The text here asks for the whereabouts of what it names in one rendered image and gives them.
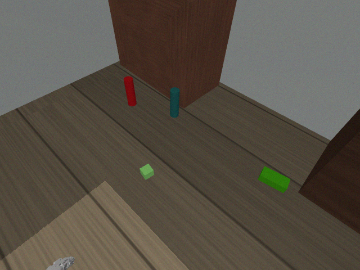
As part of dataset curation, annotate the left robot hand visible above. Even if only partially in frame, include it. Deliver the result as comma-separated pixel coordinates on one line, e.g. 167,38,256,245
46,256,75,270

